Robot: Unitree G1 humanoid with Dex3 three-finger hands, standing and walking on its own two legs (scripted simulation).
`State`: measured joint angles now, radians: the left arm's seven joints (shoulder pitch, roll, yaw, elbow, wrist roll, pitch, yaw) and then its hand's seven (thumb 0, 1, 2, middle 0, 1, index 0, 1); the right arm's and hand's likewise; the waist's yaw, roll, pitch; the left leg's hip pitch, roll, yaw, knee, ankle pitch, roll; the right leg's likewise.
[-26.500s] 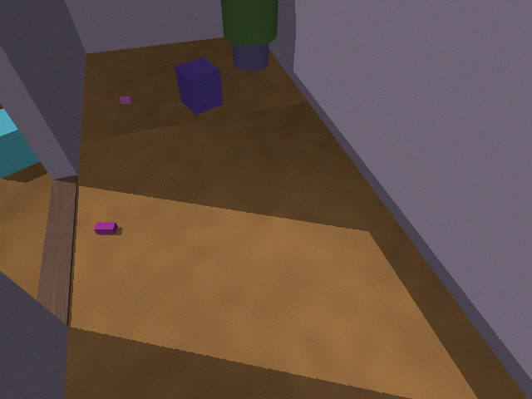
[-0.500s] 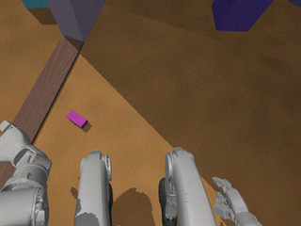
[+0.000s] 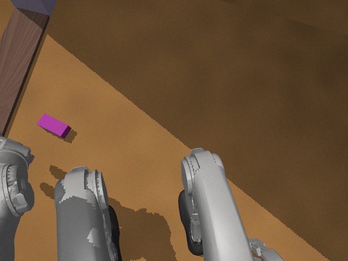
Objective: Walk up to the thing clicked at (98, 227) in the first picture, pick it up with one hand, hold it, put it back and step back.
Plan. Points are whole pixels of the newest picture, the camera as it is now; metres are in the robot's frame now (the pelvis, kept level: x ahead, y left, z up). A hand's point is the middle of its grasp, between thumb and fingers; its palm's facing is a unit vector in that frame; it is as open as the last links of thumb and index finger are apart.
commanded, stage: rise first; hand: left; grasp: from above
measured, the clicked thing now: (54, 126) +0.50 +0.29 -0.34
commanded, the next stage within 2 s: none
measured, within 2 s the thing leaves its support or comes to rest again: neither
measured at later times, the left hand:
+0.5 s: hand (18, 141) +0.42 +0.33 -0.20, palm faces -0.17 -0.38 -0.91, open 14.3 cm
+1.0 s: hand (23, 135) +0.44 +0.33 -0.22, palm faces -0.18 -0.39 -0.90, open 14.0 cm
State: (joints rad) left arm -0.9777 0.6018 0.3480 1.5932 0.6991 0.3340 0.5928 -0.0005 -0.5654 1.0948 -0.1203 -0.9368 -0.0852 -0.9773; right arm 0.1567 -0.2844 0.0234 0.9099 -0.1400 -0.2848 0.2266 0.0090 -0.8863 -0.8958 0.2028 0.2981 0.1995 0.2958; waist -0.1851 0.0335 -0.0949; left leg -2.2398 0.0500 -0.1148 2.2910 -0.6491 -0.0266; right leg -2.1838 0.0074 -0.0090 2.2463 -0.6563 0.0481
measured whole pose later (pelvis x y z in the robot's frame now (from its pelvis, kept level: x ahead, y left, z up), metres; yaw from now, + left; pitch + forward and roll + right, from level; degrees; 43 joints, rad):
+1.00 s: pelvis +0.01 +0.00 -0.04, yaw -4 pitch +32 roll -8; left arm -1.09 0.78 0.44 1.68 0.79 0.30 0.62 0.00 -0.52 1.00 -0.20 -0.86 -0.16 -0.91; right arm 0.16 -0.34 0.10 0.87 -0.18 -0.32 0.32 0.01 -0.91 -0.90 0.20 0.30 0.20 0.30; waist -0.26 0.00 0.05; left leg -2.34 0.05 -0.20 2.46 -0.69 -0.04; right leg -2.27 0.04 -0.06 2.37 -0.66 0.06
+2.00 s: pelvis +0.00 +0.00 -0.04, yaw -6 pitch +31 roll -10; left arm -1.17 0.88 0.40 1.73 0.78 0.35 0.65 0.00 -0.44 0.91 -0.26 -0.86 -0.23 -0.89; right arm 0.17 -0.35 0.15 0.86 -0.18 -0.35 0.36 0.00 -0.92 -0.91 0.20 0.30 0.19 0.30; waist -0.32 -0.02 0.10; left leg -2.32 0.05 -0.23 2.45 -0.69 -0.04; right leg -2.23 0.04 -0.09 2.33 -0.65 0.06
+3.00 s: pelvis +0.00 +0.01 -0.03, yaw -6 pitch +30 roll -11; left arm -1.18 0.92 0.41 1.74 0.76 0.35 0.66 0.00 -0.56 1.01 -0.14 -0.99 -0.12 -1.02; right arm 0.17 -0.36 0.18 0.84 -0.19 -0.37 0.35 0.00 -0.92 -0.91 0.20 0.30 0.19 0.30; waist -0.33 -0.04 0.12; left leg -2.30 0.06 -0.24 2.44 -0.69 -0.04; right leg -2.20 0.05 -0.10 2.30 -0.65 0.06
